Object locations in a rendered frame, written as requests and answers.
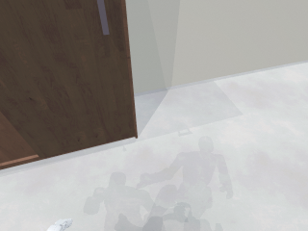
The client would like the left robot hand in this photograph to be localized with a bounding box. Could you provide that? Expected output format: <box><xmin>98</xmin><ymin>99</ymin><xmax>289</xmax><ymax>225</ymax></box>
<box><xmin>46</xmin><ymin>218</ymin><xmax>73</xmax><ymax>231</ymax></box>

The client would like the wardrobe door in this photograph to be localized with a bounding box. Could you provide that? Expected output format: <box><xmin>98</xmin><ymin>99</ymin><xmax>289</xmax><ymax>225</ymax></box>
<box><xmin>0</xmin><ymin>112</ymin><xmax>37</xmax><ymax>164</ymax></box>
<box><xmin>0</xmin><ymin>0</ymin><xmax>135</xmax><ymax>158</ymax></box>

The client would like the handle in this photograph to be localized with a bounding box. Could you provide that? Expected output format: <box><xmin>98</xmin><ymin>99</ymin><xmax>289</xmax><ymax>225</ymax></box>
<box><xmin>97</xmin><ymin>0</ymin><xmax>110</xmax><ymax>36</ymax></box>

